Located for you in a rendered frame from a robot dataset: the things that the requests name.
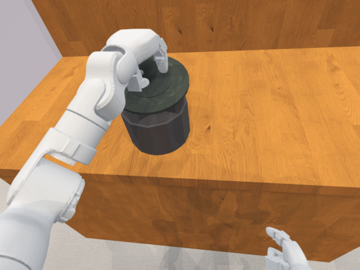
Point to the pot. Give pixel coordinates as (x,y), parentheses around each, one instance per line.
(161,133)

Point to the robot right hand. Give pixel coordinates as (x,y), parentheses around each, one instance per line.
(291,255)

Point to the left robot upper arm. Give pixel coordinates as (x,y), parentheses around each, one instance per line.
(49,195)

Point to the table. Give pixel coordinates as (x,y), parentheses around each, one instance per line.
(274,112)

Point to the robot left hand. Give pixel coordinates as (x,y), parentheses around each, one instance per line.
(143,43)

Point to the lid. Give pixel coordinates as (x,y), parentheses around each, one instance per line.
(164,92)

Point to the robot left forearm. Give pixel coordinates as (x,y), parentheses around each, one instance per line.
(99,100)

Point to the knob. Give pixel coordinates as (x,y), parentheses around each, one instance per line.
(149,68)

